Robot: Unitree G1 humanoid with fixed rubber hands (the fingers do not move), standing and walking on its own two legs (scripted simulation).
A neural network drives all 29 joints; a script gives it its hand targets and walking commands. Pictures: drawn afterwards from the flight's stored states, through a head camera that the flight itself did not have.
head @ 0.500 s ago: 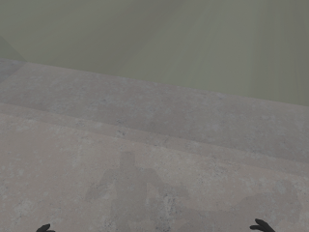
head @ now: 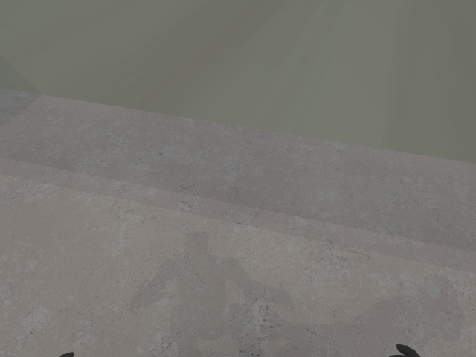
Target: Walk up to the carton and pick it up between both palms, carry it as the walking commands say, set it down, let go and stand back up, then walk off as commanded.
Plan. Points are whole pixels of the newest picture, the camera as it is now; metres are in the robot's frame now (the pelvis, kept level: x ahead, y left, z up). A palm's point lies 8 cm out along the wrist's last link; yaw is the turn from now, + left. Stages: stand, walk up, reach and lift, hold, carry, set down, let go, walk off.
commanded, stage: stand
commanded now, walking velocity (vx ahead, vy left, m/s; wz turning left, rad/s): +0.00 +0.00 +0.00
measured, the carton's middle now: out of the picture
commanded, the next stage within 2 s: walk up in 0.30 s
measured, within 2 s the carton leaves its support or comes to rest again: neither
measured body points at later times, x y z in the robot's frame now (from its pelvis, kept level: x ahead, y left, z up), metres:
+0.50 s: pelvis +0.01 +0.00 +0.00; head +0.01 +0.00 +0.45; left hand +0.12 +0.32 -0.11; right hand +0.11 -0.32 -0.12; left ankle +0.01 +0.13 -0.75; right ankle +0.00 -0.12 -0.74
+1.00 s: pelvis -0.01 -0.03 -0.02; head +0.03 -0.01 +0.43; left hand -0.03 +0.26 -0.15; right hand +0.19 -0.25 -0.14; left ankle -0.06 +0.07 -0.75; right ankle +0.03 -0.16 -0.75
